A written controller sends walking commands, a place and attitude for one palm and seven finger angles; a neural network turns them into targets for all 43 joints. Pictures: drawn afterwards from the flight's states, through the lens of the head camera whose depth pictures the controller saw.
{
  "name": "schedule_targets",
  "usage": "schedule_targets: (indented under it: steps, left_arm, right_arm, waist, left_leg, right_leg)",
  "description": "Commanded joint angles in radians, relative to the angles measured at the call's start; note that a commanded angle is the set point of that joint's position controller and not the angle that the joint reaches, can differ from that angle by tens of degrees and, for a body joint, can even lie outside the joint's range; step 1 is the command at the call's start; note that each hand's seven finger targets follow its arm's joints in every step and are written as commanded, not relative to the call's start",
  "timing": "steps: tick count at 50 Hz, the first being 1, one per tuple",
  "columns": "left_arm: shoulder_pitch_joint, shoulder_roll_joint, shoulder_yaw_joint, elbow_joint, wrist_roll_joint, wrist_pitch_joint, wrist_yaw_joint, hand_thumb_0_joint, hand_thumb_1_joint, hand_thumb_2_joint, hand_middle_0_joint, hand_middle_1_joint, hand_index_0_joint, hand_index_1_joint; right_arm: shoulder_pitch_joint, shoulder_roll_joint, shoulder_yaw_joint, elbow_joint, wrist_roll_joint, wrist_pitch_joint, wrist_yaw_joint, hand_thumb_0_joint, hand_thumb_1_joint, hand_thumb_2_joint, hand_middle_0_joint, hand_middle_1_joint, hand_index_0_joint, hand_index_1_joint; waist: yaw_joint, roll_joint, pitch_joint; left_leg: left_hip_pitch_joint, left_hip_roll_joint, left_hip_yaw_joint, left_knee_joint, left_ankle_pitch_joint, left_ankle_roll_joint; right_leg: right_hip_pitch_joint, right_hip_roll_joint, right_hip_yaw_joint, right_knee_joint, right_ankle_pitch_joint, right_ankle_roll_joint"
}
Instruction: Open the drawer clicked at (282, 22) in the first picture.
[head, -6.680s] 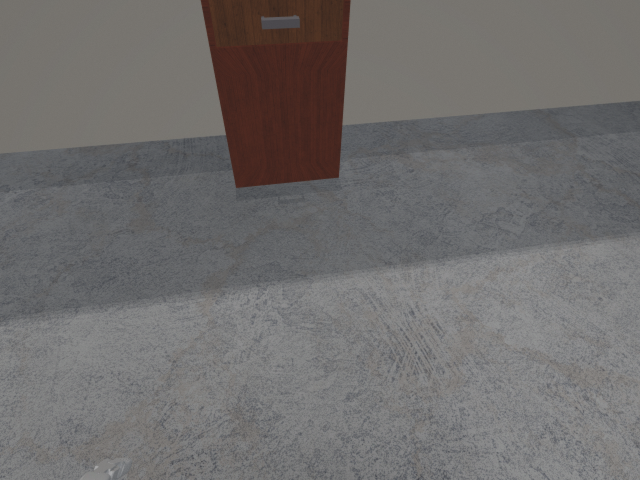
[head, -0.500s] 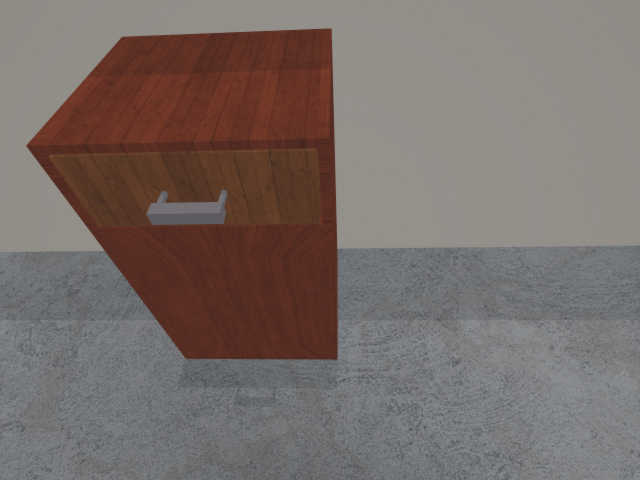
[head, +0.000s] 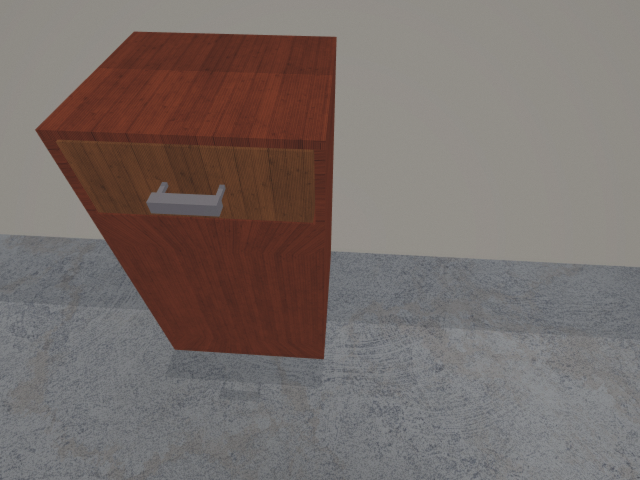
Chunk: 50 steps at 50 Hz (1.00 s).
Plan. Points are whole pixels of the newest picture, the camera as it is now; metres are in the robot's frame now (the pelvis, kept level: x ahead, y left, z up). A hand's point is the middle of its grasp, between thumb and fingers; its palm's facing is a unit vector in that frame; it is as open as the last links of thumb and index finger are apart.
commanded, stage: come to a stop and stand still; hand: left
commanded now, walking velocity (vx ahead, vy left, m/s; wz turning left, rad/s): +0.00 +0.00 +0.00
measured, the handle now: (189, 196) +0.59 +0.29 -0.02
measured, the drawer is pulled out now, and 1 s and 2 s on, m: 0.00 0.00 0.00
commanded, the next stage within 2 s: look again from close up in 0.06 s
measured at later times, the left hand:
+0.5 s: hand out of the picture +0.01 +0.21 -0.18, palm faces +0.03 -0.98 -0.21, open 7.3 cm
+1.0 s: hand out of the picture -0.02 +0.21 -0.19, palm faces +0.06 -0.99 -0.15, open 7.3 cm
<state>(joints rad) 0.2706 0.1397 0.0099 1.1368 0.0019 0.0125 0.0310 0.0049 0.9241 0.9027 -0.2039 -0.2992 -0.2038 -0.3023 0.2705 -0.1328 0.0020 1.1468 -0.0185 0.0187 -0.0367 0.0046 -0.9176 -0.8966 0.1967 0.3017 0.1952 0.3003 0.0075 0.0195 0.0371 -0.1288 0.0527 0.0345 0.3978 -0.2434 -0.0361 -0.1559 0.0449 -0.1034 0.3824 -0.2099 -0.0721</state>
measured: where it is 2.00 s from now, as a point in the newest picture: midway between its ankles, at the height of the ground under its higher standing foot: outside the picture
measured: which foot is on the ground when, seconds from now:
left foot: down 0.00-1.00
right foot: down 0.00-1.00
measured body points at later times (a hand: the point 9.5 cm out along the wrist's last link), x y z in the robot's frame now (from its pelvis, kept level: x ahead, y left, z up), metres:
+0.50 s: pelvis +0.00 +0.04 -0.01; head -0.01 +0.03 +0.44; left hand +0.01 +0.27 -0.16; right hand -0.01 -0.16 -0.17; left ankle -0.02 +0.14 -0.74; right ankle +0.00 -0.07 -0.74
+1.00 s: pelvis +0.02 +0.06 -0.01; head +0.02 +0.05 +0.44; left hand -0.02 +0.26 -0.17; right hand -0.02 -0.16 -0.17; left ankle -0.02 +0.14 -0.74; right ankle +0.00 -0.07 -0.74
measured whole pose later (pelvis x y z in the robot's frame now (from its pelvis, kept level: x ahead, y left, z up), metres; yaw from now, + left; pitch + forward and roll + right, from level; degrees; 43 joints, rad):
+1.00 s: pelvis +0.02 +0.06 -0.01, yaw -1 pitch +0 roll +0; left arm 0.38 0.10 0.01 1.11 0.02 -0.01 0.02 0.01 0.91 0.90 -0.20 -0.30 -0.20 -0.30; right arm 0.37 -0.15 0.01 1.10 -0.02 -0.01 -0.02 0.00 -0.91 -0.90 0.20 0.30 0.20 0.30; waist 0.02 0.01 0.00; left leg -0.19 -0.03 0.06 0.56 -0.37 0.05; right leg -0.24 -0.03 -0.06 0.57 -0.33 0.00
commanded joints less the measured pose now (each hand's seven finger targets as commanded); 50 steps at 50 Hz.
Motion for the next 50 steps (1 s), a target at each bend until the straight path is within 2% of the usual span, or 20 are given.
schedule_targets:
  steps: [1, 7, 8, 9, 10, 11, 13, 15, 16, 17, 18, 20, 24, 38, 41, 42, 46, 47, 48, 50]
  left_arm:
    - [0.041, 0.102, 0.016, -0.028, 0.003, -0.019, 0.003, 0.0, 0.9, 0.9, -0.2, -0.3, -0.2, -0.3]
    - [0.074, 0.087, 0.015, -0.02, 0.001, -0.026, 0.005, 0.0, 0.9, 0.9, -0.2, -0.3, -0.2, -0.3]
    - [0.155, 0.117, 0.014, -0.001, 0.022, -0.065, 0.048, 0.0, 0.9, 0.9, -0.2, -0.3, -0.2, -0.3]
    - [0.16, 0.16, 0.024, -0.038, 0.02, -0.076, 0.044, 0.0, 0.9, 0.9, -0.2, -0.3, -0.2, -0.3]
    - [0.122, 0.138, 0.017, -0.048, 0.017, -0.076, 0.035, 0.0, 0.9, 0.9, -0.2, -0.3, -0.2, -0.3]
    - [0.085, 0.14, 0.017, -0.056, 0.016, -0.073, 0.029, 0.0, 0.9, 0.9, -0.2, -0.3, -0.2, -0.3]
    - [0.08, 0.104, 0.011, -0.061, 0.015, -0.069, 0.02, 0.0, 0.9, 0.9, -0.2, -0.3, -0.2, -0.3]
    - [0.082, 0.063, 0.006, -0.06, 0.009, -0.065, 0.018, 0.0, 0.9, 0.9, -0.2, -0.3, -0.2, -0.3]
    - [0.077, 0.061, 0.003, -0.058, 0.011, -0.056, 0.016, 0.0, 0.9, 0.9, -0.2, -0.3, -0.2, -0.3]
    - [0.083, 0.066, 0.002, -0.057, 0.009, -0.053, 0.012, 0.0, 0.9, 0.9, -0.2, -0.3, -0.2, -0.3]
    - [0.096, 0.062, 0.0, -0.053, 0.008, -0.051, 0.01, 0.0, 0.9, 0.9, -0.2, -0.3, -0.2, -0.3]
    - [0.099, 0.062, -0.001, -0.051, 0.007, -0.047, 0.008, 0.0, 0.9, 0.9, -0.2, -0.3, -0.2, -0.3]
    - [0.097, 0.065, -0.002, -0.051, 0.007, -0.038, 0.005, 0.0, 0.9, 0.9, -0.2, -0.3, -0.2, -0.3]
    - [0.106, 0.063, -0.001, -0.05, 0.009, -0.034, 0.004, 0.0, 0.9, 0.9, -0.2, -0.3, -0.2, -0.3]
    - [0.115, 0.07, 0.005, -0.048, 0.018, -0.032, 0.001, 0.0, 0.9, 0.9, -0.2, -0.3, -0.2, -0.3]
    - [0.115, 0.07, 0.007, -0.05, 0.02, -0.03, -0.002, 0.0, 0.9, 0.9, -0.2, -0.3, -0.2, -0.3]
    - [0.151, 0.084, 0.021, -0.055, 0.027, -0.033, -0.008, 0.0, 0.9, 0.9, -0.2, -0.3, -0.2, -0.3]
    - [0.165, 0.089, 0.025, -0.054, 0.026, -0.035, -0.008, 0.0, 0.9, 0.9, -0.2, -0.3, -0.2, -0.3]
    - [0.183, 0.102, 0.03, -0.049, 0.024, -0.038, -0.007, 0.0, 0.9, 0.9, -0.2, -0.3, -0.2, -0.3]
    - [0.229, 0.135, 0.049, -0.046, 0.021, -0.046, -0.001, 0.0, 0.9, 0.9, -0.2, -0.3, -0.2, -0.3]
  right_arm:
    - [0.084, -0.079, -0.014, -0.012, 0.002, -0.008, -0.006, 0.0, -0.9, -0.9, 0.2, 0.3, 0.2, 0.3]
    - [0.108, -0.067, -0.008, -0.008, 0.003, -0.017, -0.007, 0.0, -0.9, -0.9, 0.2, 0.3, 0.2, 0.3]
    - [0.007, -0.109, -0.019, -0.063, 0.011, -0.044, 0.007, 0.0, -0.9, -0.9, 0.2, 0.3, 0.2, 0.3]
    - [0.079, -0.053, -0.013, -0.111, 0.012, -0.032, 0.006, 0.0, -0.9, -0.9, 0.2, 0.3, 0.2, 0.3]
    - [0.08, -0.056, -0.018, -0.107, 0.012, -0.033, 0.006, 0.0, -0.9, -0.9, 0.2, 0.3, 0.2, 0.3]
    - [0.099, -0.033, -0.014, -0.104, 0.011, -0.03, 0.011, 0.0, -0.9, -0.9, 0.2, 0.3, 0.2, 0.3]
    - [0.147, -0.039, -0.009, -0.097, 0.005, -0.041, 0.013, 0.0, -0.9, -0.9, 0.2, 0.3, 0.2, 0.3]
    - [0.164, -0.071, -0.007, -0.1, 0.001, -0.049, 0.008, 0.0, -0.9, -0.9, 0.2, 0.3, 0.2, 0.3]
    - [0.16, -0.07, -0.006, -0.096, 0.0, -0.053, 0.008, 0.0, -0.9, -0.9, 0.2, 0.3, 0.2, 0.3]
    - [0.148, -0.068, 0.0, -0.096, 0.0, -0.056, 0.005, 0.0, -0.9, -0.9, 0.2, 0.3, 0.2, 0.3]
    - [0.142, -0.076, 0.001, -0.098, 0.001, -0.059, 0.002, 0.0, -0.9, -0.9, 0.2, 0.3, 0.2, 0.3]
    - [0.141, -0.083, 0.003, -0.098, 0.003, -0.062, -0.001, 0.0, -0.9, -0.9, 0.2, 0.3, 0.2, 0.3]
    - [0.142, -0.091, 0.008, -0.086, 0.001, -0.062, -0.002, 0.0, -0.9, -0.9, 0.2, 0.3, 0.2, 0.3]
    - [0.145, -0.089, 0.009, -0.055, 0.003, -0.065, -0.004, 0.0, -0.9, -0.9, 0.2, 0.3, 0.2, 0.3]
    - [0.154, -0.099, 0.004, -0.05, 0.0, -0.054, 0.002, 0.0, -0.9, -0.9, 0.2, 0.3, 0.2, 0.3]
    - [0.146, -0.105, 0.002, -0.051, -0.002, -0.049, 0.004, 0.0, -0.9, -0.9, 0.2, 0.3, 0.2, 0.3]
    - [0.134, -0.099, -0.003, -0.074, -0.004, -0.042, 0.012, 0.0, -0.9, -0.9, 0.2, 0.3, 0.2, 0.3]
    - [0.132, -0.091, -0.003, -0.08, -0.005, -0.042, 0.013, 0.0, -0.9, -0.9, 0.2, 0.3, 0.2, 0.3]
    - [0.132, -0.08, -0.002, -0.087, -0.005, -0.043, 0.014, 0.0, -0.9, -0.9, 0.2, 0.3, 0.2, 0.3]
    - [0.122, -0.062, -0.001, -0.104, -0.005, -0.048, 0.016, 0.0, -0.9, -0.9, 0.2, 0.3, 0.2, 0.3]
  waist:
    - [-0.008, -0.061, 0.074]
    - [-0.009, -0.034, 0.042]
    - [0.028, -0.073, 0.059]
    - [-0.019, -0.052, -0.073]
    - [-0.029, 0.061, -0.077]
    - [-0.045, 0.055, -0.095]
    - [-0.046, -0.019, -0.056]
    - [-0.036, -0.064, -0.006]
    - [-0.03, 0.025, 0.022]
    - [-0.018, 0.038, 0.03]
    - [-0.011, 0.043, 0.035]
    - [-0.006, -0.011, 0.047]
    - [0.001, -0.015, 0.086]
    - [0.0, -0.019, 0.03]
    - [-0.001, -0.007, 0.044]
    - [0.002, 0.002, 0.08]
    - [0.012, -0.037, 0.136]
    - [0.017, -0.054, 0.142]
    - [0.019, -0.111, 0.144]
    - [0.029, -0.204, 0.096]
  left_leg:
    - [-0.043, 0.038, -0.041, -0.059, 0.016, 0.043]
    - [-0.043, 0.041, -0.041, -0.062, 0.043, 0.045]
    - [-0.173, 0.024, 0.038, 0.165, -0.051, 0.007]
    - [-0.165, 0.003, -0.041, 0.234, -0.142, 0.034]
    - [-0.141, 0.013, -0.037, 0.226, -0.145, 0.039]
    - [-0.1, 0.013, -0.019, 0.166, -0.097, 0.04]
    - [-0.059, 0.008, -0.044, 0.077, 0.024, 0.048]
    - [-0.104, 0.052, -0.074, 0.041, 0.077, 0.069]
    - [-0.119, 0.054, -0.087, 0.016, 0.101, 0.072]
    - [-0.142, 0.06, -0.1, -0.002, 0.127, 0.076]
    - [-0.152, 0.063, -0.103, -0.014, 0.14, 0.079]
    - [-0.166, 0.06, -0.105, -0.032, 0.127, 0.082]
    - [-0.191, 0.057, -0.116, -0.071, 0.07, 0.087]
    - [-0.129, 0.052, -0.106, -0.072, 0.107, 0.094]
    - [-0.152, 0.041, -0.103, -0.072, -0.087, 0.102]
    - [-0.18, 0.04, -0.11, -0.079, -0.167, 0.106]
    - [-0.257, 0.009, -0.092, -0.022, -0.265, 0.11]
    - [-0.277, -0.011, -0.068, 0.025, -0.242, 0.105]
    - [-0.305, -0.039, -0.033, 0.094, -0.198, 0.095]
    - [-0.34, -0.059, 0.024, 0.245, -0.154, 0.079]
  right_leg:
    - [-0.064, -0.16, 0.187, -0.169, -0.117, 0.048]
    - [-0.039, -0.162, 0.18, -0.153, -0.069, 0.042]
    - [0.019, -0.231, 0.239, -0.096, 0.57, 0.153]
    - [0.094, -0.302, 0.29, -0.048, 0.587, 0.087]
    - [0.041, -0.301, 0.254, -0.055, 0.427, -0.004]
    - [0.015, -0.27, 0.207, -0.054, 0.272, -0.042]
    - [-0.062, -0.202, 0.167, -0.026, 0.082, -0.023]
    - [-0.078, -0.157, 0.148, -0.016, 0.017, -0.001]
    - [-0.078, -0.146, 0.134, 0.013, 0.01, 0.005]
    - [-0.053, -0.138, 0.124, 0.032, 0.039, 0.01]
    - [-0.037, -0.135, 0.119, 0.043, 0.057, 0.014]
    - [-0.023, -0.136, 0.116, 0.048, 0.066, 0.019]
    - [-0.032, -0.135, 0.112, 0.049, 0.033, 0.027]
    - [-0.018, -0.146, 0.11, 0.056, 0.066, 0.035]
    - [-0.033, -0.143, 0.11, 0.074, -0.086, 0.021]
    - [-0.058, -0.14, 0.112, 0.077, -0.142, 0.017]
    - [-0.077, -0.166, 0.176, 0.045, -0.276, -0.011]
    - [-0.071, -0.19, 0.219, 0.018, -0.302, -0.024]
    - [-0.052, -0.227, 0.276, -0.018, -0.32, -0.045]
    - [0.015, -0.337, 0.395, -0.098, -0.259, -0.098]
